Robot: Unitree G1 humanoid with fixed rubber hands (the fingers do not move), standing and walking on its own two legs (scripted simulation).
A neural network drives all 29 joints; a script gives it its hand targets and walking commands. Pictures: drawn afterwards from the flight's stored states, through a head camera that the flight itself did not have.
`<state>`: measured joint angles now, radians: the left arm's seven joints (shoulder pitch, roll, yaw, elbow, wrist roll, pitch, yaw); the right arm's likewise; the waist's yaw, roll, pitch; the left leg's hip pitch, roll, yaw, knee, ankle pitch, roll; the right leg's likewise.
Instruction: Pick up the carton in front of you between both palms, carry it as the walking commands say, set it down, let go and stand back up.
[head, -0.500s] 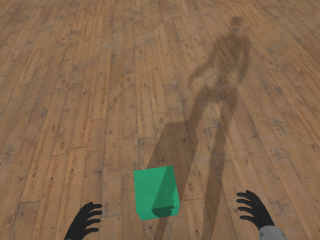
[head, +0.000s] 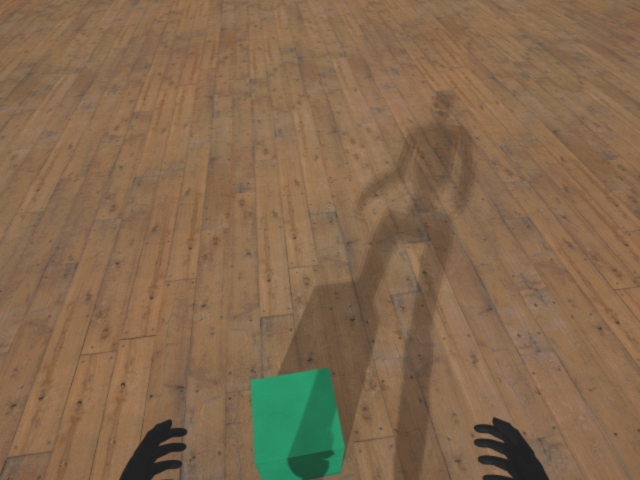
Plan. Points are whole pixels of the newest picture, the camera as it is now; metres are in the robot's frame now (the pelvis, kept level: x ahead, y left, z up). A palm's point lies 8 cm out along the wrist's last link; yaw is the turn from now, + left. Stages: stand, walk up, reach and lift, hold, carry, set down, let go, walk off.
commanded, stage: let go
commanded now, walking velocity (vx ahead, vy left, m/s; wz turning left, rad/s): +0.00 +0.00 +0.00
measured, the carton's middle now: (297, 428) +0.41 +0.08 -0.65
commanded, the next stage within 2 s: stand in 0.02 s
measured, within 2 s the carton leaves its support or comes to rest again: neither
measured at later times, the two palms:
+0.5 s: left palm out of the picture +0.08 +0.29 -0.13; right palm out of the picture +0.15 -0.23 -0.13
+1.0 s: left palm out of the picture +0.00 +0.28 -0.14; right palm out of the picture +0.12 -0.23 -0.13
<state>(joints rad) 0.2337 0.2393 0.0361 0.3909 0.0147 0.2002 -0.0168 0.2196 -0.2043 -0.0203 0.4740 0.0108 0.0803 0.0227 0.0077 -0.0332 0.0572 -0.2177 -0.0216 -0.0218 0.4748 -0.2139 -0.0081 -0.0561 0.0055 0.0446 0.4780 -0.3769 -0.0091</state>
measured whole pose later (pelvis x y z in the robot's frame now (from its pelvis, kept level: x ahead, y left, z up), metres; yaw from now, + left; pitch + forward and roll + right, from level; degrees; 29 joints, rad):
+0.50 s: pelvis +0.04 +0.01 -0.02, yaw +6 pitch +5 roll +1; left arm 0.37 0.28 0.01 0.70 0.02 -0.01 0.06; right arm 0.34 -0.23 -0.01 0.74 -0.02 -0.03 -0.03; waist 0.03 -0.04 -0.08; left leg -0.42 -0.09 -0.09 0.71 -0.37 0.02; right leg -0.17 -0.04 -0.05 0.63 -0.53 0.01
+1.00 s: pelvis +0.03 +0.01 -0.02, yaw +9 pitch +2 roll +0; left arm 0.40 0.28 0.02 0.81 0.02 0.03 0.06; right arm 0.35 -0.23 -0.01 0.80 -0.02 0.01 -0.05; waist 0.02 -0.02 -0.03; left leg -0.40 -0.10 -0.15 0.72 -0.35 0.02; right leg -0.12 -0.03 -0.11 0.60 -0.51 0.01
